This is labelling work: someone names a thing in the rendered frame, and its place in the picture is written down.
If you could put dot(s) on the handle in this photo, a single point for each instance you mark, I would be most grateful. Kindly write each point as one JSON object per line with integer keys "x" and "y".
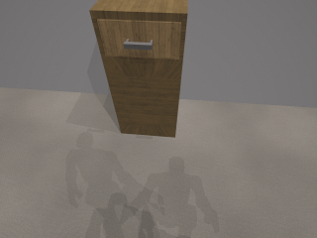
{"x": 138, "y": 45}

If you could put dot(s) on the cabinet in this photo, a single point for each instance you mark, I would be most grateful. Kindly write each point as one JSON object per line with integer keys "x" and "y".
{"x": 145, "y": 90}

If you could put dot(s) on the drawer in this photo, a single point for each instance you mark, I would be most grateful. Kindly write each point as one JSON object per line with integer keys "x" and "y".
{"x": 164, "y": 34}

